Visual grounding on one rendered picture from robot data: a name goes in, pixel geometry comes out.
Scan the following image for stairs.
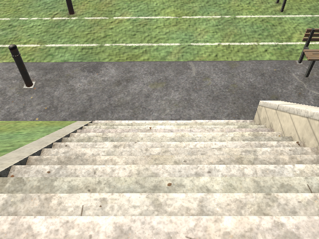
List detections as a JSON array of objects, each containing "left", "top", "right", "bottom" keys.
[{"left": 0, "top": 119, "right": 319, "bottom": 239}]

